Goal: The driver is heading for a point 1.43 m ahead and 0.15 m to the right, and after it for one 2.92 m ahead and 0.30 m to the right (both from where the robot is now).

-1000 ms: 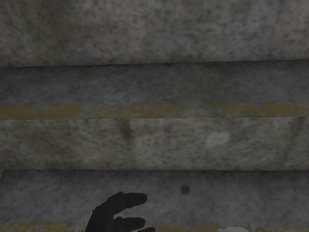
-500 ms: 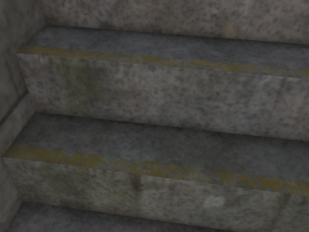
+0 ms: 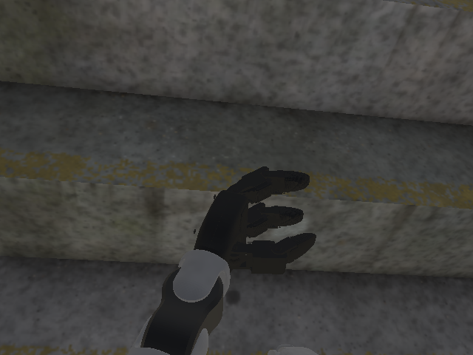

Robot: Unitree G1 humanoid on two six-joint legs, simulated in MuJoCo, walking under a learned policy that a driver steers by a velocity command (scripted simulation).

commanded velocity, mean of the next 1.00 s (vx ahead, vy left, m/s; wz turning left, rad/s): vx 0.50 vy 0.00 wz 0.00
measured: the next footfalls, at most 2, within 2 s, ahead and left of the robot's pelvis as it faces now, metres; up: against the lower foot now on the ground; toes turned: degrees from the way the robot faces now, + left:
right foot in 0.02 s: +0.15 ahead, -0.13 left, +0.25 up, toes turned -6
left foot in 0.48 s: +0.15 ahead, +0.19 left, +0.24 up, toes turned +7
